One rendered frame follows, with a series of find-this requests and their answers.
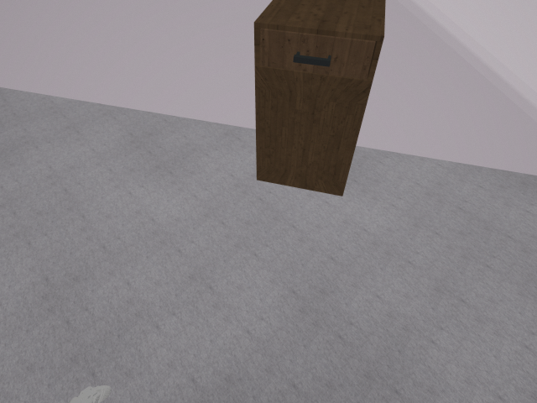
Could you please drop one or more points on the robot left hand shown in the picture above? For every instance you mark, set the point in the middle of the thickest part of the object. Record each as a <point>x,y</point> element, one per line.
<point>92,395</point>

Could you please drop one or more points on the handle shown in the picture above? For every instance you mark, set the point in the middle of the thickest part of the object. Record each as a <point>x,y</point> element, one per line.
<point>312,60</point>

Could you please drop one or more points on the cabinet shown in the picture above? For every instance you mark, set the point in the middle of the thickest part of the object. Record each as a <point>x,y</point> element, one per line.
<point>307,124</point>

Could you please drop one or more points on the drawer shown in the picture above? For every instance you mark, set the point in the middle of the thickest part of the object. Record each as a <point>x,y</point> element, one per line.
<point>349,57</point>

